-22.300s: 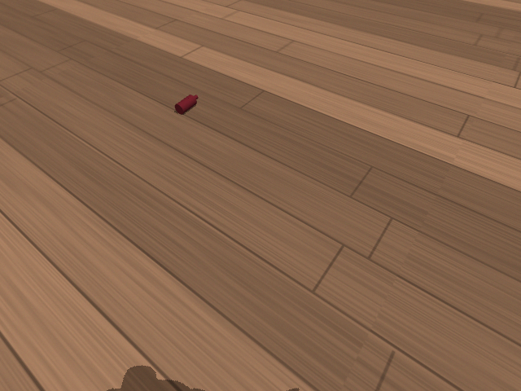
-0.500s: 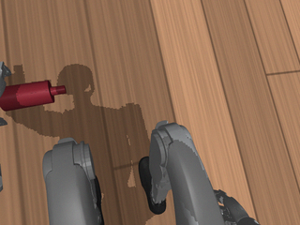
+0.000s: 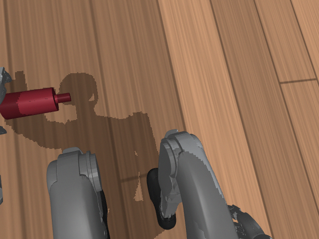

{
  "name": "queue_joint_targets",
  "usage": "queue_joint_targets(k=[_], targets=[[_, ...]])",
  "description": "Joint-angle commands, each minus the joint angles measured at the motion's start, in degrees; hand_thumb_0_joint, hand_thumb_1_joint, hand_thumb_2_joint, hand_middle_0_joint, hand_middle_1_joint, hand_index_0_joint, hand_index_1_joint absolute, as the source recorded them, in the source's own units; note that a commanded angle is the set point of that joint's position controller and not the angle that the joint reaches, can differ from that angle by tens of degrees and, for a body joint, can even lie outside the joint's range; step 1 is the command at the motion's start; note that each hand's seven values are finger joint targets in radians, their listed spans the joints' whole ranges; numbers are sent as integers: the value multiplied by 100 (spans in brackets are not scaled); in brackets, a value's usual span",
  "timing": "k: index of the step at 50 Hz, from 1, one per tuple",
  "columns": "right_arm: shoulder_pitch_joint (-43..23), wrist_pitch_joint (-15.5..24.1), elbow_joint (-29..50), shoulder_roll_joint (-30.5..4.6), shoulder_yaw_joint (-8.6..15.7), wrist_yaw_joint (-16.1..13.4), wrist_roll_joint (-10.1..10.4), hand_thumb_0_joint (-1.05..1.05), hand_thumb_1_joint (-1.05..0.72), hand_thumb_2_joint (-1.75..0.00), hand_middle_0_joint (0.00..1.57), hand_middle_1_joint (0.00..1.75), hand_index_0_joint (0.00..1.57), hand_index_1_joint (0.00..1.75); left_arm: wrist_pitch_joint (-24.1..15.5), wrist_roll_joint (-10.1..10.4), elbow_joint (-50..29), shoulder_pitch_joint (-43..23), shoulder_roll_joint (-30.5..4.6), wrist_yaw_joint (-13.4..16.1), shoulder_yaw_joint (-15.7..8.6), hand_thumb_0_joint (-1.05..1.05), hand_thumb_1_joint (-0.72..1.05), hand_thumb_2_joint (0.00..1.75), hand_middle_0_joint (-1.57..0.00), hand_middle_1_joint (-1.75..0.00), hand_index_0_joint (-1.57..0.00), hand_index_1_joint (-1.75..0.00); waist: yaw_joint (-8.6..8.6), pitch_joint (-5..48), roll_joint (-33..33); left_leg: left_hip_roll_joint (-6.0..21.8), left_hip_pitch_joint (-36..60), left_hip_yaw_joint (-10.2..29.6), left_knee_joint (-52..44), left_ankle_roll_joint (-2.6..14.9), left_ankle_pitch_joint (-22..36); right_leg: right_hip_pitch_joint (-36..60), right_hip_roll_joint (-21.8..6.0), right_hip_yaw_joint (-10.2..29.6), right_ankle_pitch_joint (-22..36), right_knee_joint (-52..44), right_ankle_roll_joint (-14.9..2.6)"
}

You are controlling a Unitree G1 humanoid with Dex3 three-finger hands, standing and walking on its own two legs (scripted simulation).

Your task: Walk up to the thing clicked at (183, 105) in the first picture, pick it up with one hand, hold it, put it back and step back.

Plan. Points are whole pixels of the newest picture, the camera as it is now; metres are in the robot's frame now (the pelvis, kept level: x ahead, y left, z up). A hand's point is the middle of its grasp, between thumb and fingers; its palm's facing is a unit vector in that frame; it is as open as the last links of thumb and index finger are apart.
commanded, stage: approach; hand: left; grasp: from above
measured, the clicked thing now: (38, 101) +0.48 +0.28 -0.29
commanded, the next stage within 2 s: rest palm in 0.70 s
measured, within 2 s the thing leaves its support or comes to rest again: neither
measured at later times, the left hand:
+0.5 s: hand (34, 85) +0.49 +0.26 -0.17, palm faces -0.38 -0.04 -0.92, open 14.1 cm
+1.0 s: hand (12, 104) +0.45 +0.31 -0.21, palm faces -0.49 -0.10 -0.87, open 14.3 cm
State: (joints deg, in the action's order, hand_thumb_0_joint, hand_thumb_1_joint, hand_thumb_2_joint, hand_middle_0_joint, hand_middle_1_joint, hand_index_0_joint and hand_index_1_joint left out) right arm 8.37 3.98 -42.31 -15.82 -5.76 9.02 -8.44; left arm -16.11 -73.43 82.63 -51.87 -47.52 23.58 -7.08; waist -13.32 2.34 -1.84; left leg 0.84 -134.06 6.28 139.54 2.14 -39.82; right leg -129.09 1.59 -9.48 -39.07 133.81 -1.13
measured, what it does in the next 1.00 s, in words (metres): stands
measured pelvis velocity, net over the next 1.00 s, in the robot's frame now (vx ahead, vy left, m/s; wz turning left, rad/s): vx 0.00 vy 0.00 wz -0.02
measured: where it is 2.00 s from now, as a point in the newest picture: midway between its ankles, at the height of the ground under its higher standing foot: (132, 218)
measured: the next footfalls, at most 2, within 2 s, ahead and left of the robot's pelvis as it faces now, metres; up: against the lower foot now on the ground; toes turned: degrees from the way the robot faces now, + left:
none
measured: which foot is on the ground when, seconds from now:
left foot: down 0.00-1.00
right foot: down 0.00-1.00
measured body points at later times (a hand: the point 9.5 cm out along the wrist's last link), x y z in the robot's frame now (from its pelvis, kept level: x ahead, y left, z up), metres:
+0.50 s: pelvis +0.00 +0.00 +0.00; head +0.24 +0.07 +0.37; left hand +0.51 +0.25 -0.12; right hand +0.03 -0.27 -0.09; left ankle +0.07 +0.11 -0.29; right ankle +0.10 -0.10 -0.29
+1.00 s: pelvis +0.00 +0.00 -0.01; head +0.26 +0.11 +0.35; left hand +0.47 +0.32 -0.16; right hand +0.07 -0.27 -0.09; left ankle +0.07 +0.11 -0.29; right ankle +0.10 -0.10 -0.29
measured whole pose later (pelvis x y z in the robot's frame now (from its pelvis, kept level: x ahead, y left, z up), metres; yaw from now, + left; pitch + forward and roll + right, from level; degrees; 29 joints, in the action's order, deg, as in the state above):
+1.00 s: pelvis +0.00 +0.00 -0.01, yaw -1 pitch +33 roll -11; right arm 7.1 4.7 -40.4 -17.1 -8.5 8.9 -9.7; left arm -17.7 -72.4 85.8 -57.7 -49.0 22.1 -0.9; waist -14.9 -0.7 -4.1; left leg 0.4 -134.6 7.9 141.8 2.1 -41.0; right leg -128.6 1.7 -11.0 -40.0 134.8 -0.9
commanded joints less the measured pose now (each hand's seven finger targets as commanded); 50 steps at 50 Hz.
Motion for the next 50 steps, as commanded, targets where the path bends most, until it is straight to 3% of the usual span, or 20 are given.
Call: queue_joint_targets(k=[1, 3, 6, 12, 19, 22, 24, 28, 29, 32, 33, 34, 35, 38, 39, 42, 43, 44, 46, 50], targets=[[1147, 11, 51, -1460, 504, -84, 14, 0, -91, -90, 20, 30, 20, 30, 54, 96, -750, -1640, -1431, 133, -66, 0, -58, 105, -12, -94, -9, -98, -7, 3667, 1878, -96, 2994, -215, -1486, -7, 1108, 1758, 200, -19, 1313, -1377, -102], [1179, 21, 57, -1461, 521, -78, 29, 0, -91, -90, 20, 30, 20, 30, 61, 167, -829, -1741, -1368, 96, -2, 0, -55, 99, -7, -105, -8, -105, -12, 3699, 1847, -85, 2956, -203, -1486, 0, 1121, 1788, 191, -11, 1336, -1388, -99], [1262, 52, -2, -1446, 524, -89, 22, 0, -91, -90, 20, 30, 20, 30, 29, 238, -929, -2118, -897, 49, 320, 0, -56, 101, -7, -106, -7, -106, -239, 3689, 1747, -64, 2963, -155, -1496, 4, 1000, 1738, 213, -47, 1270, -1468, -88], [1381, 123, -70, -1467, 441, -139, -28, 0, -91, -90, 20, 30, 20, 30, 84, 131, -568, -2770, -483, 212, 685, 0, -57, 102, -7, -106, -7, -106, -509, 3590, 1889, -37, 3097, -107, -1464, -53, 993, 1555, 234, -117, 1287, -1462, -99], [1309, 155, 86, -1550, 284, -123, -73, 0, -90, -90, 20, 30, 20, 30, 580, -183, 20, -2807, -1082, 720, 231, 0, -57, 103, -8, -104, -7, -105, -287, 3710, 2468, -50, 3240, -127, -1699, -116, 1099, 1432, 205, -132, 1375, -1230, -172], [1226, 142, 241, -1558, 205, -95, -42, 0, -91, -90, 20, 30, 20, 30, 864, -107, 187, -2645, -1133, 825, 140, 0, -58, 103, -8, -102, -7, -103, -272, 3876, 2353, -69, 3150, -256, -1582, -37, 1256, 1743, 222, -46, 1595, -1308, -142], [1241, 163, 287, -1600, 188, -64, 16, 0, -90, -90, 20, 30, 20, 30, 1008, -41, 152, -2571, -1278, 755, 88, 0, -59, 105, -8, -100, -6, -102, -251, 3845, 2219, -83, 2936, -335, -1515, 27, 1284, 1882, 227, 27, 1622, -1359, -121], [1127, 160, 386, -1531, 136, -41, 103, 0, -90, -89, 20, 30, 20, 30, 1176, 361, 343, -1986, -1481, 465, 51, 0, -58, 104, -7, -103, -6, -104, -153, 3775, 1333, -77, 1983, -403, -1271, 203, 1050, 2594, 299, 250, 1423, -1539, -3], [1138, 170, 396, -1530, 126, -42, 104, 0, -90, -90, 20, 30, 20, 30, 1185, 432, 375, -1909, -1472, 357, 71, 0, -58, 103, -7, -103, -7, -104, -229, 3651, 1187, -88, 1857, -393, -1215, 227, 977, 2644, 291, 300, 1341, -1550, 21], [1096, 180, 382, -1502, 123, -71, 138, 0, -90, -90, 20, 30, 20, 30, 1019, 658, 219, -1875, -1699, 53, -4, 0, -57, 99, -6, -105, -7, -104, -219, 3573, 961, -79, 1588, -333, -1135, 228, 793, 2813, 297, 405, 1027, -1554, 21], [1077, 180, 464, -1596, 140, -97, 124, 0, -90, -89, 20, 30, 20, 30, 927, 659, 51, -1966, -1953, -32, -184, 0, -56, 99, -6, -106, -7, -105, -266, 3529, 923, -71, 1606, -291, -1144, 217, 694, 2813, 289, 354, 910, -1563, 17], [1046, 177, 465, -1546, 127, -112, 106, 0, -90, -90, 20, 30, 20, 30, 813, 676, -15, -2046, -1799, -145, -58, 0, -56, 99, -6, -106, -7, -105, -280, 3461, 1045, -76, 1593, -300, -1118, 181, 646, 2778, 287, 379, 799, -1552, -23], [1160, 163, 409, -1707, 211, -149, 81, 0, -90, -90, 20, 30, 20, 30, 709, 632, -92, -1995, -2053, -235, -305, 0, -57, 99, -6, -106, -7, -106, -354, 3237, 1041, -85, 1619, -275, -1085, 158, 584, 2583, 263, 307, 691, -1563, -65], [1357, 135, 140, -1560, 196, -191, 1, 0, -91, -90, 20, 30, 20, 30, 234, 521, -814, -2638, -1533, -446, 159, 0, -58, 101, -7, -106, -7, -106, -439, 3419, 1725, -66, 2266, -196, -1165, 0, 638, 2224, 277, 84, 809, -1497, -141], [1352, 130, 224, -1676, 289, -214, -20, 0, -91, -90, 20, 30, 20, 30, 124, 463, -843, -2386, -1807, -410, -121, 0, -57, 101, -7, -107, -7, -106, -429, 3615, 1900, -29, 2705, -134, -1198, -48, 878, 2192, 273, -6, 1052, -1431, -134], [1496, 97, 86, -1633, 312, -167, -49, 0, -90, -90, 20, 30, 20, 30, -154, 421, -1225, -2498, -1008, -393, 463, 0, -57, 100, -6, -101, -5, -102, -516, 3876, 2337, -14, 3318, -3, -1218, -140, 1255, 1849, 245, -186, 1364, -1254, -149], [1488, 90, 52, -1502, 231, -122, -91, 0, -91, -90, 20, 30, 20, 30, -152, 312, -819, -2242, -865, -354, 619, 0, -59, 102, -6, -100, -5, -102, -506, 3740, 2349, 16, 3419, 5, -1173, -137, 1435, 1784, 258, -218, 1503, -1220, -126], [1469, 51, 21, -1627, 282, -120, -98, 0, -90, -90, 20, 30, 20, 30, -237, 313, -1099, -2556, -1131, -255, 504, 0, -59, 101, -6, -100, -5, -101, -514, 3842, 2399, 14, 3433, 55, -1199, -137, 1456, 1781, 263, -247, 1489, -1187, -110], [1420, 23, 85, -1668, 266, -103, -100, 0, -90, -90, 20, 30, 20, 30, -235, 282, -506, -2294, -916, -75, 588, 0, -59, 104, -6, -99, -4, -100, -553, 3462, 2225, 14, 3329, 141, -1224, -147, 1474, 1546, 244, -336, 1456, -1120, -122], [1285, 41, 111, -1735, 151, -39, -177, 0, -89, -90, 20, 30, 20, 30, -216, -117, 110, -2309, -1214, 429, 416, 0, -56, 101, -7, -99, -6, -100, -496, 3181, 2506, 40, 3568, 284, -1390, -208, 1711, 1203, 228, -428, 1600, -880, -136]])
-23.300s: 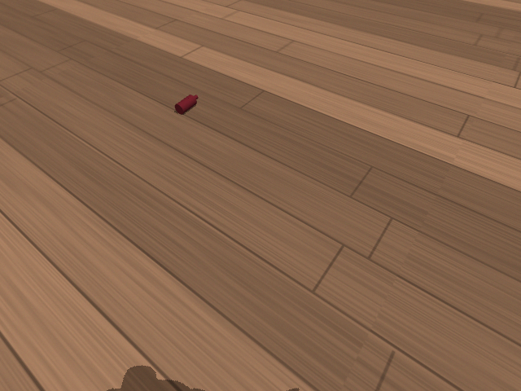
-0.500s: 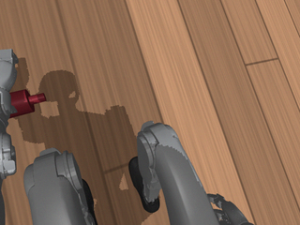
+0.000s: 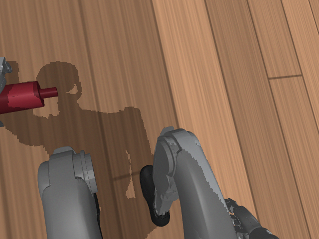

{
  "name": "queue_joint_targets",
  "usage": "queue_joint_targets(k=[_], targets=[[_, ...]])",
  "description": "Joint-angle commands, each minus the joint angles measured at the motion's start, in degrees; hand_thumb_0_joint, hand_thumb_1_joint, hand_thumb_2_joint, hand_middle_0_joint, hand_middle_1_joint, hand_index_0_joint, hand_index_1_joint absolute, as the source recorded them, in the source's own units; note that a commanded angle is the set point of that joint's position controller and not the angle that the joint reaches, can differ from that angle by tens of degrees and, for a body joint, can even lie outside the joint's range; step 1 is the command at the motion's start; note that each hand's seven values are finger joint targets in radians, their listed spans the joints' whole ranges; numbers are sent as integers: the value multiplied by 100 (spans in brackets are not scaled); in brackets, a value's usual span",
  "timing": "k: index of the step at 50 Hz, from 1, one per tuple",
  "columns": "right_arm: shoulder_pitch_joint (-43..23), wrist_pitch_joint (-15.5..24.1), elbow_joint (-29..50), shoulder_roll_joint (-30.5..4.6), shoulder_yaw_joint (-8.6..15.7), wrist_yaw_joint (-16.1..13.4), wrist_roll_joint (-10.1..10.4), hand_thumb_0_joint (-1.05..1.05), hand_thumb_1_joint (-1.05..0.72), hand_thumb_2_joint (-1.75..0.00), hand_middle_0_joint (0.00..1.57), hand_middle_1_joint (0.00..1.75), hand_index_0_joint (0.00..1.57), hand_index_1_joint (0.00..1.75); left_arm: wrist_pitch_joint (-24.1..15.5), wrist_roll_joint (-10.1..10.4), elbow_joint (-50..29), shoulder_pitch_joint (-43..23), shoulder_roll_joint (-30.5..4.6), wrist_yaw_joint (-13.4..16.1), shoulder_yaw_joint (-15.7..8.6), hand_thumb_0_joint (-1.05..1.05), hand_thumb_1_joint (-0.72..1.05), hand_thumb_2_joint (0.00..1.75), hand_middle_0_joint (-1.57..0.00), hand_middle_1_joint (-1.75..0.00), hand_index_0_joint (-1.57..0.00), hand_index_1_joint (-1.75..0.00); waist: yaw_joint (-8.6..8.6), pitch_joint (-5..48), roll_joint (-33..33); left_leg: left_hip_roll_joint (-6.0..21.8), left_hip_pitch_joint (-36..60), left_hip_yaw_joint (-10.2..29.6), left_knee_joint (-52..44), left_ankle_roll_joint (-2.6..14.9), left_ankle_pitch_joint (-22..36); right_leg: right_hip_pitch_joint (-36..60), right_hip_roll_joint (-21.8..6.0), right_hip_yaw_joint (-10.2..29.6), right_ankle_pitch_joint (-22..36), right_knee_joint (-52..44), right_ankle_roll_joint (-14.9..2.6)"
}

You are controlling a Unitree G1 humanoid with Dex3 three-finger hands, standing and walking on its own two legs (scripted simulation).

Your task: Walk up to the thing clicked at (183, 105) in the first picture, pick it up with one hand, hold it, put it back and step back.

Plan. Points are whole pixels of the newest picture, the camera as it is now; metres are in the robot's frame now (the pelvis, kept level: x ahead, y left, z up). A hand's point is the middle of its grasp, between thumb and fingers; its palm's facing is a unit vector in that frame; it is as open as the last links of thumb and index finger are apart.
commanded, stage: rest palm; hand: left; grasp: from above
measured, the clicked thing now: (21, 96) +0.47 +0.29 -0.28
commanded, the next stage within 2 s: close in 0.86 s
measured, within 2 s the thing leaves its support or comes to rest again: neither
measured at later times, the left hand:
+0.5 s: hand (9, 98) +0.46 +0.30 -0.25, palm faces -0.47 -0.13 -0.87, open 14.1 cm
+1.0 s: hand (11, 102) +0.45 +0.30 -0.26, palm faces -0.44 -0.11 -0.89, open 13.8 cm
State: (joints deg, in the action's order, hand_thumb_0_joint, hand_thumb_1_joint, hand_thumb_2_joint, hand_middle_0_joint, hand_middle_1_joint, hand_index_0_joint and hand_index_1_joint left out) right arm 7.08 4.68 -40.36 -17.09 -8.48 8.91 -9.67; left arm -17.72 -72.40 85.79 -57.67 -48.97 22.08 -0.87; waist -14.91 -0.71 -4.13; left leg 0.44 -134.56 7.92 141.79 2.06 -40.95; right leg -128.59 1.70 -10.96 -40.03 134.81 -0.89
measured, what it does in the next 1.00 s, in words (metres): stands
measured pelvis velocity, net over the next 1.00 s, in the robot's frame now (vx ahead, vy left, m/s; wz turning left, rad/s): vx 0.00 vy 0.00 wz -0.07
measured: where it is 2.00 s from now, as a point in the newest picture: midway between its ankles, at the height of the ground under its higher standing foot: (125, 216)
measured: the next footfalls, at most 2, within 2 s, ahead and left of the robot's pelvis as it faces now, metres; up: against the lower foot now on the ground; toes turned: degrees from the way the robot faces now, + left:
none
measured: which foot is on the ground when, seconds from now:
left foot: down 0.00-1.00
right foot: down 0.00-1.00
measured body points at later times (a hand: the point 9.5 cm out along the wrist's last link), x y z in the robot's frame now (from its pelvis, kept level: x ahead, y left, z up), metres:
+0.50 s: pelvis +0.00 +0.00 -0.02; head +0.28 +0.08 +0.32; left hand +0.48 +0.31 -0.20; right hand +0.01 -0.26 -0.09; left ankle +0.07 +0.11 -0.28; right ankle +0.10 -0.11 -0.28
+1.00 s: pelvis +0.00 +0.00 -0.01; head +0.27 +0.13 +0.32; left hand +0.47 +0.30 -0.21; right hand +0.06 -0.26 -0.07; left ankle +0.07 +0.11 -0.28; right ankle +0.10 -0.10 -0.28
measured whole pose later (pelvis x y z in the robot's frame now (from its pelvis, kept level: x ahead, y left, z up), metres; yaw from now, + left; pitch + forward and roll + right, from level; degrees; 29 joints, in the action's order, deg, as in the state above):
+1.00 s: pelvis +0.00 +0.00 -0.01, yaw -4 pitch +29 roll -14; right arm 5.1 13.4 -37.3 -19.5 -15.4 15.1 -14.1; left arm -15.1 -77.8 100.3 -59.9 -56.7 37.5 -5.8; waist -21.1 -6.6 -7.9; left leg 1.8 -134.9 11.7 146.2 2.4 -41.8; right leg -128.5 3.7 -14.1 -38.2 136.0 0.1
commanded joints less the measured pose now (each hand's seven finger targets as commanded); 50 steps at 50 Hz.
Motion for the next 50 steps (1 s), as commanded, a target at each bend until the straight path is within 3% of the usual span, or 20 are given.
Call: queue_joint_targets(k=[1, 6, 9, 11, 17, 19, 21, 24, 27, 29, 31, 34, 35, 37, 42, 44, 46, 47, 49, 50], targets=[[1383, -12, -54, -1639, 402, -4, -73, 0, -89, -90, 20, 30, 20, 30, -49, -281, -139, -1785, -1130, 725, -282, 0, -55, 102, -7, -99, -6, -100, -366, 3458, 2738, 93, 3607, 133, -1618, -208, 1841, 1148, 217, -299, 1740, -959, -148], [1232, 188, 25, -1661, 237, 149, -230, 0, -89, -90, 20, 30, 20, 30, 157, -627, 302, -2105, -1394, 1341, -467, 0, -54, 100, -7, -99, -6, -99, -552, 3326, 2820, 81, 3401, -29, -1441, -154, 1626, 1258, 246, -254, 1748, -930, -122], [1172, 375, 85, -1726, 159, 248, -291, 0, -89, -90, 20, 30, 20, 30, 328, -607, 673, -2128, -1362, 1577, -468, 0, -54, 99, -6, -99, -6, -100, -721, 3176, 2696, 56, 3070, -102, -1331, -107, 1303, 1369, 269, -233, 1618, -974, -96], [1137, 442, 93, -1762, 124, 262, -285, 0, -90, -90, 20, 30, 20, 30, 443, -554, 615, -2190, -1736, 1709, -609, 0, -53, 100, -7, -100, -7, -100, -609, 3416, 2597, 63, 2857, -183, -1260, -50, 1263, 1649, 325, -162, 1637, -1127, -82], [1117, 670, 238, -1881, 31, 332, -271, 0, -90, -90, 20, 30, 20, 30, 734, -193, 1060, -1804, -1919, 1486, -801, 0, -52, 97, -6, -102, -7, -101, -635, 3104, 2313, 94, 2401, -156, -1123, 32, 901, 1757, 326, -128, 1295, -1142, -63], [1268, 660, 231, -1885, 62, 312, -269, 0, -90, -90, 20, 30, 20, 30, 779, -125, 1011, -1536, -2217, 1359, -1058, 0, -52, 97, -6, -101, -6, -101, -553, 3189, 2276, 103, 2390, -108, -1158, 30, 849, 1889, 311, -121, 1205, -1150, -68], [1238, 656, 251, -1777, 36, 321, -260, 0, -90, -90, 20, 30, 20, 30, 767, -22, 845, -1508, -2064, 1163, -943, 0, -52, 96, -6, -102, -7, -101, -588, 3256, 2322, 120, 2424, -79, -1147, 24, 918, 2034, 322, -88, 1278, -1123, -86], [1278, 625, 250, -1807, 26, 285, -220, 0, -90, -90, 20, 30, 20, 30, 635, 137, 335, -1487, -2413, 1020, -1158, 0, -54, 98, -6, -102, -6, -102, -513, 3628, 2356, 135, 2583, -46, -1103, 10, 1348, 2428, 344, -139, 1691, -1140, -57], [1341, 588, 122, -1740, -89, 313, -262, 0, -90, -90, 20, 30, 20, 30, 448, 158, 470, -1427, -2081, 871, -890, 0, -54, 98, -6, -100, -6, -101, -756, 3302, 2136, 158, 2431, -35, -862, 22, 1575, 2487, 368, -169, 1994, -1137, -16], [1412, 547, 81, -1795, -81, 280, -264, 0, -90, -90, 20, 30, 20, 30, 293, 147, 160, -1448, -2276, 885, -970, 0, -54, 98, -6, -100, -6, -101, -663, 3576, 2411, 164, 2691, -15, -870, -19, 1831, 2685, 376, -190, 2192, -1184, -26], [1359, 541, 5, -1787, -80, 297, -300, 0, -90, -90, 20, 30, 20, 30, 164, 110, 234, -1398, -2124, 888, -837, 0, -54, 99, -7, -100, -6, -100, -628, 3410, 2619, 173, 2884, 8, -925, -70, 1731, 2432, 383, -239, 2025, -1147, -67], [1321, 551, 59, -1849, -178, 353, -363, 0, -90, -90, 20, 30, 20, 30, 44, -88, 245, -1541, -2091, 950, -654, 0, -55, 103, -7, -100, -6, -102, -791, 3105, 2669, 197, 2917, 64, -928, -102, 1567, 2186, 409, -351, 1841, -1088, -76], [1302, 528, 44, -1910, -113, 333, -343, 0, -90, -90, 20, 30, 20, 30, -19, -132, -95, -1588, -2360, 1066, -861, 0, -54, 104, -8, -100, -6, -102, -605, 3413, 2939, 201, 3139, 88, -1061, -141, 1671, 2241, 413, -377, 1872, -1072, -100], [1257, 543, 65, -1956, -85, 369, -387, 0, -90, -90, 20, 30, 20, 30, -12, -221, 370, -1409, -2046, 1192, -675, 0, -52, 104, -10, -98, -8, -100, -725, 3104, 2934, 231, 3240, 192, -1139, -180, 1625, 1902, 408, -469, 1792, -942, -104], [1035, 671, 135, -1988, -152, 472, -426, 0, -90, -90, 20, 30, 20, 30, 94, -470, 868, -1501, -1926, 1552, -573, 0, -51, 106, -10, -102, -8, -103, -854, 2481, 2649, 227, 2766, 251, -1188, -154, 1184, 1578, 425, -500, 1613, -911, -75], [928, 736, 195, -2051, -118, 488, -410, 0, -90, -90, 20, 30, 20, 30, 130, -476, 711, -1665, -1874, 1693, -512, 0, -51, 105, -10, -101, -8, -103, -785, 2673, 2784, 230, 2916, 311, -1316, -190, 1177, 1556, 426, -522, 1596, -920, -98], [891, 827, 227, -2101, -100, 539, -425, 0, -90, -90, 20, 30, 20, 30, 235, -507, 814, -1713, -1787, 1755, -466, 0, -51, 103, -9, -102, -8, -103, -893, 2526, 2668, 238, 2850, 312, -1248, -174, 1099, 1465, 411, -517, 1560, -912, -64], [963, 850, 163, -2103, -123, 562, -421, 0, -90, -90, 20, 30, 20, 30, 284, -488, 937, -1687, -1970, 1791, -657, 0, -49, 103, -9, -103, -8, -104, -883, 2525, 2613, 241, 2823, 336, -1255, -168, 1066, 1464, 397, -533, 1530, -896, -55], [892, 924, 220, -2128, -72, 589, -423, 0, -89, -90, 20, 30, 20, 30, 346, -404, 708, -1933, -1782, 1799, -484, 0, -42, 98, -13, -103, -14, -102, -892, 2770, 2726, 242, 2898, 285, -1199, -165, 1173, 1590, 409, -472, 1642, -949, -49], [936, 960, 162, -2123, -138, 616, -423, 0, -89, -90, 20, 30, 20, 30, 423, -418, 1062, -1760, -1989, 1811, -683, 0, -36, 97, -17, -103, -18, -102, -908, 2592, 2679, 252, 2887, 347, -1213, -173, 1111, 1499, 371, -502, 1594, -852, -45]])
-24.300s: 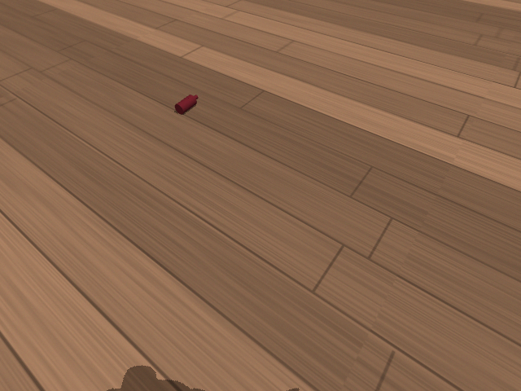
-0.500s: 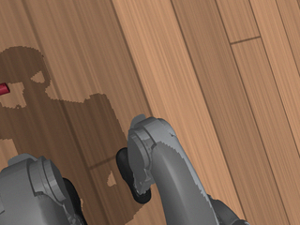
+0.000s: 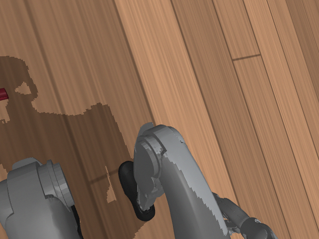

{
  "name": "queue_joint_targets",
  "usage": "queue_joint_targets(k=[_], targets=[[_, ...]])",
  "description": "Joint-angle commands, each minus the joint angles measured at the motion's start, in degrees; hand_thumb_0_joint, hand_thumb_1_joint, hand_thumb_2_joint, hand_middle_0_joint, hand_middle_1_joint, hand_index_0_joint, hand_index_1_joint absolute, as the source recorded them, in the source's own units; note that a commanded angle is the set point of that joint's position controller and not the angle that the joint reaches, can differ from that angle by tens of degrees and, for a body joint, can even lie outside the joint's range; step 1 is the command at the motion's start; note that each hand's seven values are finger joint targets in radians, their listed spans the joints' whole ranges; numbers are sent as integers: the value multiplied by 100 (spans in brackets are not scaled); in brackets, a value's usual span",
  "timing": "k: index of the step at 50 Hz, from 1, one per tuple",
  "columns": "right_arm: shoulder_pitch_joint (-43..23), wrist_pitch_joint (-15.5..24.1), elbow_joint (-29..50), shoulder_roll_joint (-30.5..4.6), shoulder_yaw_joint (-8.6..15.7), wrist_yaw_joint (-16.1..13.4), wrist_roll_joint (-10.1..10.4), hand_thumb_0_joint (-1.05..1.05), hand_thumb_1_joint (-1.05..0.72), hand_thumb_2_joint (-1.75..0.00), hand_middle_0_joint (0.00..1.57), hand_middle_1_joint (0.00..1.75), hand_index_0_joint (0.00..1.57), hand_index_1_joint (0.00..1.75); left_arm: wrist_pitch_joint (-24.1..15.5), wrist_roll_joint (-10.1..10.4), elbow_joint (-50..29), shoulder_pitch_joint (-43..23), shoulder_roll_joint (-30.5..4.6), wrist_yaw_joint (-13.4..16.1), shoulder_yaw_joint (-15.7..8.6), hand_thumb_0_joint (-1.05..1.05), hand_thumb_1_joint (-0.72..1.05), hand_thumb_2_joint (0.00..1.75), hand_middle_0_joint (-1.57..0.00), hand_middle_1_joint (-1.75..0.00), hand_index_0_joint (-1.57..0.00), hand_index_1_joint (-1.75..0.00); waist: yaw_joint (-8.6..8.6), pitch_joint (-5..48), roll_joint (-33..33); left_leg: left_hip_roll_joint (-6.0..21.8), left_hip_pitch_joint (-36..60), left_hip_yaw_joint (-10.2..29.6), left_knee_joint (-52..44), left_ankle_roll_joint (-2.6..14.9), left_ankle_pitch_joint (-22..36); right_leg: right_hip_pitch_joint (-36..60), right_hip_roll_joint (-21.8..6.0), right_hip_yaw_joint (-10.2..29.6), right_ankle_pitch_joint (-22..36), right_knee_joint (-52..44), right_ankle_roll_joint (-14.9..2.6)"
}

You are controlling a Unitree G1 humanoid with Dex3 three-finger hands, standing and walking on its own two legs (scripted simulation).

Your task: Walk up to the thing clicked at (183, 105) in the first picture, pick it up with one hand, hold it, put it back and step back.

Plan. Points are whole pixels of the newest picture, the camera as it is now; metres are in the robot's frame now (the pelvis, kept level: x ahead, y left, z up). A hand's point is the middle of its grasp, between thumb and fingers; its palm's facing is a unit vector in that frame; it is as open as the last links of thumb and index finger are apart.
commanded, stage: close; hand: left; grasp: from above
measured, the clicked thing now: out of the picture +0.45 +0.32 -0.27
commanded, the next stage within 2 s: settle in 1.30 s
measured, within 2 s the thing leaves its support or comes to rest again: leaves its support in 1.76 s
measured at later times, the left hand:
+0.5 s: hand out of the picture +0.44 +0.33 -0.25, palm faces -0.44 -0.18 -0.88, open 11.5 cm
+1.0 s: hand out of the picture +0.43 +0.34 -0.24, palm faces -0.44 -0.14 -0.89, open 10.5 cm
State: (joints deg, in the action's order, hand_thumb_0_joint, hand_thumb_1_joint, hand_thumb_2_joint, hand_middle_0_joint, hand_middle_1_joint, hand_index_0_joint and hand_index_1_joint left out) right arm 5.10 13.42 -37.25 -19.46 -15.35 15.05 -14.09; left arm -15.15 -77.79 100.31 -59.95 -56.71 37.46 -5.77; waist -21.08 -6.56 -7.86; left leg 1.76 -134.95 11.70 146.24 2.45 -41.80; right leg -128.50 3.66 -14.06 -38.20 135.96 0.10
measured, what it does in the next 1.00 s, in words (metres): stands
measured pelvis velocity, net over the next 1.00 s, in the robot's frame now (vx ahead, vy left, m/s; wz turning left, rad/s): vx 0.00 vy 0.00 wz -0.01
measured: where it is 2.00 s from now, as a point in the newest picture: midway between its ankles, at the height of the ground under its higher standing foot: (108, 219)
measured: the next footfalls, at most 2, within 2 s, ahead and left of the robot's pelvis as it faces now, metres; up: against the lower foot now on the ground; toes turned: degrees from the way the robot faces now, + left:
none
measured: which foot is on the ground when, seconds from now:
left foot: down 0.00-1.00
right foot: down 0.00-1.00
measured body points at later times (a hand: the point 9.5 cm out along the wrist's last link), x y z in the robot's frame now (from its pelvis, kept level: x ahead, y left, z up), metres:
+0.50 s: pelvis +0.00 +0.00 +0.00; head +0.28 +0.12 +0.33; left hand +0.45 +0.33 -0.20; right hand +0.06 -0.25 -0.06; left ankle +0.06 +0.11 -0.27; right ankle +0.11 -0.10 -0.27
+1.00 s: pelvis +0.00 +0.00 +0.00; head +0.26 +0.14 +0.34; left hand +0.45 +0.34 -0.19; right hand +0.07 -0.25 -0.05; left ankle +0.06 +0.11 -0.27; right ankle +0.11 -0.10 -0.27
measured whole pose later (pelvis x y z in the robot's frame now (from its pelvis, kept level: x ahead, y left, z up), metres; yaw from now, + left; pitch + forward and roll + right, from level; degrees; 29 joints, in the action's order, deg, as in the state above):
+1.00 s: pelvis +0.00 +0.00 +0.00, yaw +0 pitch +28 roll -14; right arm 5.5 13.7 -37.1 -19.9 -17.9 14.3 -13.9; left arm -15.4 -75.5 101.2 -61.0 -59.2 35.8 -4.9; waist -21.2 -7.8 -8.1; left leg 2.0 -134.3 12.5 145.9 1.9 -41.7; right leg -128.2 4.1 -14.6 -37.4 135.3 -0.1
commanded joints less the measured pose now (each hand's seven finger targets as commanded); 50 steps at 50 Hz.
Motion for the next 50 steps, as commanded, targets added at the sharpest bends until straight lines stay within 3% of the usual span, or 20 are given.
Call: queue_joint_targets(k=[1, 2, 3, 8, 13, 15, 17, 19, 20, 23, 25, 26, 27, 28, 33, 38, 41, 44, 45, 50], targets=[[1144, 100, -152, -1901, 561, 12, 28, 0, -90, -90, 20, 30, 20, 30, 194, 138, -516, -1620, -1282, 271, -210, 0, -31, 94, -20, -103, -22, -101, -271, 3164, 3136, 114, 2860, -50, -1698, -211, 1124, 1502, 193, -173, 1337, -1010, -152], [1153, 113, -94, -1927, 593, 30, 22, 0, -90, -90, 20, 30, 20, 30, 235, 148, -592, -1645, -1194, 219, -157, 0, -31, 95, -22, -101, -22, -100, -303, 3302, 3211, 119, 3033, -77, -1654, -211, 1218, 1569, 192, -141, 1427, -1020, -155], [1168, 118, -137, -1882, 545, 29, 35, 0, -90, -90, 20, 30, 20, 30, 256, 180, -621, -1712, -1415, 231, -294, 0, -27, 94, -24, -101, -25, -100, -244, 3452, 3214, 133, 3044, -57, -1645, -217, 1269, 1628, 188, -158, 1452, -1002, -150], [1152, 126, -169, -1819, 480, 21, 47, 0, -90, -90, 20, 30, 20, 30, 326, 382, -561, -1562, -1358, 35, -197, 0, -27, 80, -21, -98, -24, -94, -277, 3444, 3187, 101, 2778, -188, -1517, -156, 1283, 1924, 224, -81, 1513, -1120, -143], [1261, 93, -188, -1731, 395, -4, 71, 0, -90, -90, 20, 30, 20, 30, 280, 588, -648, -1284, -1396, -158, -190, 0, -20, 79, -28, -94, -31, -91, -239, 3635, 3038, 108, 2892, -231, -1394, -131, 1693, 2338, 246, -64, 1869, -1155, -115], [1254, 60, -178, -1775, 407, -24, 96, 0, -90, -90, 20, 30, 20, 30, 211, 635, -942, -1283, -1619, -175, -293, 0, -16, 79, -31, -94, -34, -91, -112, 3949, 3228, 133, 3148, -165, -1456, -180, 1946, 2481, 256, -93, 2025, -1119, -137], [1212, 38, -154, -1784, 396, -18, 94, 0, -90, -90, 20, 30, 20, 30, 153, 670, -819, -1223, -1463, -221, -205, 0, -14, 78, -33, -92, -36, -89, -184, 3662, 3113, 142, 2955, -121, -1468, -180, 1723, 2288, 258, -136, 1825, -1107, -152], [1218, -23, -118, -1764, 381, -53, 107, 0, -90, -90, 20, 30, 20, 30, 112, 642, -909, -1049, -1657, -185, -351, 0, -11, 77, -35, -89, -37, -87, -49, 3838, 3129, 127, 2919, -166, -1493, -165, 1772, 2518, 286, -103, 1883, -1165, -151], [1233, -16, -108, -1825, 415, -48, 104, 0, -90, -90, 20, 30, 20, 30, 85, 595, -889, -1143, -1611, -200, -259, 0, -9, 75, -37, -87, -39, -84, -147, 3622, 3165, 124, 2845, -192, -1463, -158, 1675, 2347, 267, -99, 1781, -1137, -159], [1219, -93, -93, -1761, 365, -79, 109, 0, -89, -90, 20, 30, 20, 30, 29, 552, -817, -880, -1725, -126, -440, 0, -6, 74, -39, -85, -41, -83, -19, 3619, 2971, 119, 2632, -236, -1490, -123, 1623, 2506, 318, -75, 1776, -1240, -146], [1295, -70, -100, -1826, 428, -71, 81, 0, -89, -90, 20, 30, 20, 30, 14, 498, -817, -1001, -1548, -149, -307, 0, -1, 74, -42, -85, -45, -82, -158, 3479, 3034, 126, 2762, -218, -1477, -134, 1688, 2322, 300, -112, 1798, -1192, -137], [1248, -87, -124, -1796, 386, -86, 74, 0, -89, -90, 20, 30, 20, 30, -2, 511, -757, -924, -1627, -114, -405, 0, 0, 75, -43, -86, -45, -83, -86, 3610, 2952, 130, 2737, -189, -1503, -133, 1666, 2406, 326, -126, 1802, -1206, -145], [1214, -68, -66, -1856, 440, -88, 83, 0, -89, -90, 20, 30, 20, 30, -8, 498, -680, -1002, -1396, -130, -207, 0, 2, 74, -45, -84, -47, -81, -184, 3424, 2910, 123, 2712, -157, -1515, -143, 1542, 2183, 292, -158, 1675, -1166, -147], [1276, -69, -105, -1867, 433, -90, 80, 0, -89, -90, 20, 30, 20, 30, -32, 509, -716, -1070, -1563, -107, -351, 0, 5, 71, -46, -84, -49, -81, -177, 3385, 2959, 137, 2763, -91, -1613, -167, 1430, 2123, 280, -211, 1542, -1165, -154], [1184, -61, -74, -1859, 415, -139, 74, 0, -89, -90, 20, 30, 20, 30, -61, 391, -566, -1239, -1363, -130, -114, 0, 15, 68, -53, -82, -56, -79, -296, 3182, 2785, 120, 2571, -88, -1604, -131, 988, 1861, 272, -196, 1218, -1225, -152], [1077, -54, -66, -1862, 340, -181, 61, 0, -89, -90, 20, 30, 20, 30, -60, 269, -490, -1249, -1482, -55, -51, 0, 24, 70, -62, -81, -65, -78, -234, 3114, 2862, 134, 2597, -92, -1651, -157, 1010, 1906, 288, -183, 1243, -1204, -157], [1011, -3, -26, -1868, 323, -155, 50, 0, -89, -90, 20, 30, 20, 30, -21, 225, -327, -1264, -1297, -54, 71, 0, 30, 70, -67, -79, -69, -76, -276, 2852, 2846, 139, 2651, 9, -1709, -198, 929, 1585, 234, -243, 1163, -1075, -158], [1023, -4, -22, -1925, 342, -175, 48, 0, -89, -90, 20, 30, 20, 30, -8, 213, -608, -1454, -1493, -1, 39, 0, 34, 70, -70, -77, -73, -75, -236, 3266, 3019, 142, 2837, -33, -1707, -208, 1132, 1881, 284, -208, 1367, -1139, -162], [1030, 17, -14, -1903, 353, -162, 50, 0, -90, -90, 20, 30, 20, 30, 34, 183, -429, -1323, -1357, -13, 105, 0, 35, 65, -71, -76, -74, -73, -247, 3104, 3008, 130, 2756, -88, -1638, -189, 1140, 1809, 270, -176, 1392, -1133, -155], [1032, 42, -8, -1914, 354, -142, 60, 0, -90, -90, 20, 30, 20, 30, 102, 303, -246, -1226, -1219, -7, 174, 0, 42, 68, -76, -76, -79, -73, -295, 2953, 2820, 140, 2609, -95, -1623, -166, 1116, 1823, 287, -177, 1405, -1195, -137]])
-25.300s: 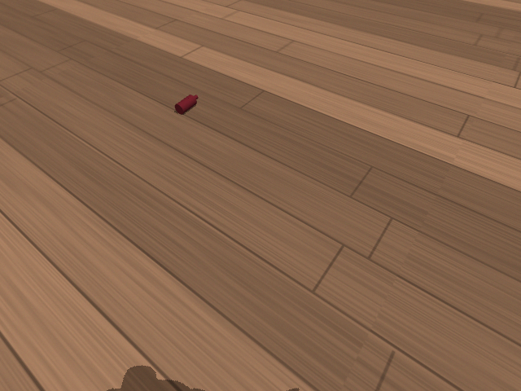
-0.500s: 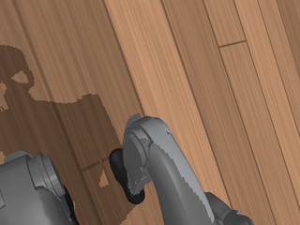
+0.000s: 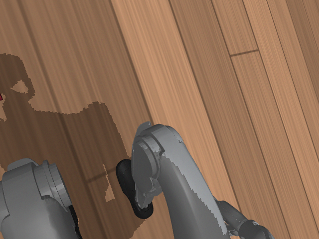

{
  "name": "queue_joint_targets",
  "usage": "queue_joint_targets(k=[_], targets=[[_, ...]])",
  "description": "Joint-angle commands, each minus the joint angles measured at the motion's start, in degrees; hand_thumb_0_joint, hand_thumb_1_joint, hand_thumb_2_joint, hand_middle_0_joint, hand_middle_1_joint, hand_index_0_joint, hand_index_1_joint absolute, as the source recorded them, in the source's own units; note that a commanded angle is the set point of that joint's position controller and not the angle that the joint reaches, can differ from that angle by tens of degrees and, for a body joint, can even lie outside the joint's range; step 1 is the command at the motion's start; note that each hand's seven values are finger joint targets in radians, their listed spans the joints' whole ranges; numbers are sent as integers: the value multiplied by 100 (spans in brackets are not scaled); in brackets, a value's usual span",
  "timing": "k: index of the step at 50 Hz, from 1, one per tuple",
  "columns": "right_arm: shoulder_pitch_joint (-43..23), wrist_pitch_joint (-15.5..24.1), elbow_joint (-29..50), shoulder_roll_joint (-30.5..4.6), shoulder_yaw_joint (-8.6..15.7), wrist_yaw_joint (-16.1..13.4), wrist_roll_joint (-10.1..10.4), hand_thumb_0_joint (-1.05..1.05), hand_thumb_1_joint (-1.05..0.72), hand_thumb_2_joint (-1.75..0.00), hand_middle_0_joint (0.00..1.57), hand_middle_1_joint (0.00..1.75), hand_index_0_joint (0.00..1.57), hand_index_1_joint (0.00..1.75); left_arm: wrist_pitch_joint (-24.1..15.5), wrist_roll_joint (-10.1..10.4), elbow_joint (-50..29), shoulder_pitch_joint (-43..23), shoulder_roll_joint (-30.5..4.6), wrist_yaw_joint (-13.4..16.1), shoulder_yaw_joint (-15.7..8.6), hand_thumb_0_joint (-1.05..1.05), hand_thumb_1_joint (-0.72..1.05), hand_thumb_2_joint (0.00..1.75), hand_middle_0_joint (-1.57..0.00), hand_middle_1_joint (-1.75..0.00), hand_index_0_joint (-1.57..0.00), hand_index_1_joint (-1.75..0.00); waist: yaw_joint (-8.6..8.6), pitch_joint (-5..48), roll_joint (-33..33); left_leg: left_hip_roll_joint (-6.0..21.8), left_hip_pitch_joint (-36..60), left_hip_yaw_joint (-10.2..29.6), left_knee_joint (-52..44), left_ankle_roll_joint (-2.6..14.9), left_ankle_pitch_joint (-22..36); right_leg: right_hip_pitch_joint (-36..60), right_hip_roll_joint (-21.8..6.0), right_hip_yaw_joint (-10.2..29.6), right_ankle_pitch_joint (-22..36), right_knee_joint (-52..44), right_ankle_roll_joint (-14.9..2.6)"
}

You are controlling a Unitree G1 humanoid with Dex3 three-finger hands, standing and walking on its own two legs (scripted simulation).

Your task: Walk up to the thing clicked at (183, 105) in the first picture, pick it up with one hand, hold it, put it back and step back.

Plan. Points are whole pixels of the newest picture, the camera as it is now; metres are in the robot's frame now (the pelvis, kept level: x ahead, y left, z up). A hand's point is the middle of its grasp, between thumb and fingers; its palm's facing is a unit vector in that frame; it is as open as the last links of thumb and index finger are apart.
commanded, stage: close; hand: left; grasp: from above
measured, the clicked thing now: out of the picture +0.45 +0.32 -0.27
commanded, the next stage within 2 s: settle in 0.30 s
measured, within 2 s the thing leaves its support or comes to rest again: leaves its support in 0.76 s
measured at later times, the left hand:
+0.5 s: hand out of the picture +0.43 +0.34 -0.24, palm faces -0.44 -0.15 -0.88, open 10.3 cm
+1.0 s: hand out of the picture +0.43 +0.35 -0.18, palm faces -0.39 -0.11 -0.92, open 10.0 cm
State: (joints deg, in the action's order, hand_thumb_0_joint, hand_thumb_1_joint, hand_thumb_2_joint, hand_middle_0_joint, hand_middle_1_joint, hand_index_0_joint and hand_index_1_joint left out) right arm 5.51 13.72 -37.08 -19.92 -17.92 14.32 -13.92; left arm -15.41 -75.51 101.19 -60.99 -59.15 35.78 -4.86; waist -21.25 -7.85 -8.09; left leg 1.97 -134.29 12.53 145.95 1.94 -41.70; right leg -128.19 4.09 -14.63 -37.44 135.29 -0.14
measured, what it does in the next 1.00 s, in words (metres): stands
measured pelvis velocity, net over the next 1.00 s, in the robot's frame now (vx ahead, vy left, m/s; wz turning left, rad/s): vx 0.00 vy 0.00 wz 0.05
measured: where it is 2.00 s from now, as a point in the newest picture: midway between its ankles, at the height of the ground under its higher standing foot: (107, 217)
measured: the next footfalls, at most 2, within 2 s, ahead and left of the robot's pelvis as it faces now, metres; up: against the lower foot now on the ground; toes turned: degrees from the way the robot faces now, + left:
none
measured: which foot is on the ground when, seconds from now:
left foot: down 0.00-1.00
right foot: down 0.00-1.00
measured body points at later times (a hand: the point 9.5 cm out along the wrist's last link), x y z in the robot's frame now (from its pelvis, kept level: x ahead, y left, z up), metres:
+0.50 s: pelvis +0.00 +0.00 +0.00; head +0.27 +0.14 +0.34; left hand +0.45 +0.35 -0.19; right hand +0.06 -0.24 -0.06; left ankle +0.06 +0.12 -0.27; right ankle +0.11 -0.10 -0.27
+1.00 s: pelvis +0.00 +0.00 +0.01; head +0.24 +0.11 +0.38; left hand +0.45 +0.35 -0.12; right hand +0.10 -0.26 -0.07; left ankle +0.06 +0.12 -0.27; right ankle +0.11 -0.10 -0.27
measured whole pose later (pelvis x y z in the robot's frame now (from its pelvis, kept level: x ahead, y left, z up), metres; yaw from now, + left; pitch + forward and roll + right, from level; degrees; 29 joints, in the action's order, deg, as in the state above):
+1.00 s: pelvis +0.00 +0.00 +0.01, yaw +3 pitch +33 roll -12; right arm 7.2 10.1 -39.5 -18.5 -9.0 15.0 -9.2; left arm -10.0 -69.7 81.0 -52.2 -46.7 26.3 -4.5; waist -15.7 0.6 -1.8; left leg 1.4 -134.7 9.2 141.6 1.8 -41.2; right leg -129.5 3.1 -11.8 -38.5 133.5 -0.8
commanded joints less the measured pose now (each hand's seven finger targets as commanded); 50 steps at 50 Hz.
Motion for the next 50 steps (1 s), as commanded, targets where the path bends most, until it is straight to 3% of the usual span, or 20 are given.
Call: queue_joint_targets(k=[1, 7, 9, 14, 16, 22, 23, 25, 29, 30, 32, 35, 36, 37, 38, 40, 42, 45, 48, 50], targets=[[1034, 17, -40, -1829, 577, -67, 47, 0, -90, -90, 20, 30, 20, 30, 104, 140, -533, -1238, -1039, 165, 20, 0, 44, 68, -77, -75, -80, -73, -259, 3237, 2698, 117, 2501, -154, -1567, -102, 1138, 1854, 236, -147, 1337, -1165, -89], [1132, 60, -13, -1796, 520, -42, 62, 0, -90, -90, 20, 30, 20, 30, 149, 293, -455, -1146, -1041, 69, 57, 0, 49, 65, -82, -72, -85, -70, -310, 3289, 2548, 106, 2509, -204, -1497, -50, 1210, 2086, 234, -73, 1442, -1240, -61], [1158, 70, -33, -1788, 544, -48, 76, 0, -90, -90, 20, 30, 20, 30, 125, 308, -681, -1286, -1145, 73, -40, 0, 52, 66, -85, -73, -87, -70, -190, 3462, 2827, 109, 2687, -163, -1532, -93, 1310, 2047, 212, -84, 1467, -1150, -93], [1163, 64, -14, -1773, 524, -38, 81, 0, -90, -90, 20, 30, 20, 30, 113, 413, -691, -1288, -1071, 2, 6, 0, 59, 68, -91, -72, -93, -70, -236, 3371, 2804, 107, 2519, -179, -1544, -80, 1139, 2054, 230, -94, 1328, -1189, -94], [1095, 44, 11, -1813, 538, -81, 108, 0, -90, -90, 20, 30, 20, 30, 117, 456, -631, -1140, -1197, 9, -72, 0, 59, 70, -92, -71, -94, -70, -138, 3321, 2702, 104, 2374, -189, -1596, -73, 930, 2004, 233, -80, 1144, -1247, -109], [1167, -2, -21, -1767, 558, -69, 92, 0, -91, -90, 20, 30, 20, 30, 125, 415, -594, -969, -1020, -42, -31, 0, 62, 76, -101, -70, -102, -69, -192, 3387, 2813, 95, 2551, -201, -1599, -96, 1209, 2123, 254, -91, 1378, -1186, -120], [1224, -1, -37, -1780, 570, -54, 104, 0, -91, -90, 20, 30, 20, 30, 106, 440, -889, -1245, -1074, -47, -72, 0, 65, 74, -102, -69, -104, -68, -183, 3510, 2903, 101, 2635, -152, -1607, -112, 1324, 2073, 227, -112, 1444, -1143, -119], [1181, -10, -66, -1807, 603, -77, 113, 0, -91, -90, 20, 30, 20, 30, 147, 455, -838, -1099, -1217, -83, -191, 0, 66, 75, -104, -69, -105, -68, -53, 3618, 3045, 101, 2747, -145, -1673, -141, 1343, 2007, 219, -118, 1414, -1120, -150], [1249, -33, -58, -1774, 672, -39, 111, 0, -91, -90, 20, 30, 20, 30, 209, 438, -1152, -1177, -1220, -166, -297, 0, 69, 68, -106, -64, -108, -62, -40, 3715, 3313, 97, 2938, -170, -1698, -181, 1460, 1950, 194, -114, 1475, -1079, -166], [1205, -49, -69, -1809, 719, -60, 134, 0, -91, -91, 20, 30, 20, 30, 195, 475, -1388, -1225, -1328, -161, -389, 0, 69, 71, -108, -62, -109, -62, 90, 3860, 3427, 92, 2987, -159, -1763, -204, 1393, 1888, 179, -107, 1381, -1075, -198], [1285, -69, -89, -1782, 795, -33, 127, 0, -91, -91, 20, 30, 20, 30, 210, 412, -1544, -1192, -1275, -233, -445, 0, 72, 70, -110, -60, -110, -60, 54, 3897, 3630, 97, 3157, -177, -1771, -239, 1509, 1814, 159, -105, 1430, -1016, -211], [1281, -137, -123, -1749, 964, -33, 180, 0, -91, -91, 20, 30, 20, 30, 236, 414, -2187, -1078, -1373, -256, -612, 0, 76, 71, -114, -59, -114, -60, 254, 4505, 3939, 85, 3443, -289, -1766, -243, 1843, 2021, 168, -21, 1714, -1028, -221], [1262, -125, -50, -1742, 1027, -14, 196, 0, -91, -90, 20, 30, 20, 30, 237, 437, -2515, -1235, -1081, -292, -425, 0, 79, 68, -115, -58, -115, -58, 186, 4596, 4003, 74, 3603, -306, -1740, -247, 2003, 1969, 153, -22, 1827, -1017, -216], [1261, -155, -122, -1707, 1071, -6, 233, 0, -91, -91, 20, 30, 20, 30, 242, 483, -2674, -1127, -1157, -289, -515, 0, 80, 67, -116, -59, -116, -58, 297, 4777, 4069, 86, 3583, -366, -1739, -219, 2014, 2085, 189, 30, 1870, -1075, -216], [1211, -153, -86, -1600, 1072, 20, 279, 0, -91, -91, 20, 30, 20, 30, 243, 523, -2916, -1157, -699, -347, -175, 0, 82, 66, -118, -56, -118, -56, 302, 4767, 4017, 64, 3557, -411, -1704, -212, 2095, 1975, 181, 36, 1949, -1091, -225], [1350, -188, -226, -1591, 1171, 29, 337, 0, -91, -90, 20, 30, 20, 30, 283, 533, -3176, -1066, -1007, -358, -408, 0, 85, 65, -119, -56, -120, -55, 419, 4924, 4046, 49, 3572, -464, -1754, -186, 2122, 2043, 167, 98, 1986, -1116, -216], [1397, -229, -214, -1556, 1294, 42, 387, 0, -91, -90, 20, 30, 20, 30, 360, 600, -3292, -976, -918, -434, -470, 0, 89, 66, -122, -55, -123, -54, 484, 5069, 3912, 41, 3491, -530, -1737, -151, 2143, 2071, 172, 164, 2001, -1184, -206], [1405, -313, -280, -1447, 1372, 43, 468, 0, -91, -90, 20, 30, 20, 30, 495, 664, -3136, -1091, -382, -569, -184, 0, 90, 66, -123, -52, -124, -52, 454, 4812, 3549, 11, 3187, -536, -1916, -113, 1685, 1802, 141, 208, 1654, -1299, -225], [1423, -389, -270, -1428, 1455, -15, 541, 0, -91, -90, 20, 30, 20, 30, 637, 699, -2910, -978, -297, -741, -127, 0, 90, 64, -124, -50, -124, -50, 550, 4678, 3245, -47, 2984, -568, -2069, -73, 1357, 1740, 101, 262, 1375, -1410, -228], [1406, -455, -267, -1385, 1488, -48, 573, 0, -91, -91, 20, 30, 20, 30, 696, 726, -2880, -1071, -139, -913, -43, 0, 92, 67, -128, -49, -127, -51, 491, 4675, 2970, -73, 2852, -598, -2102, -31, 1208, 1797, 103, 303, 1258, -1513, -210]])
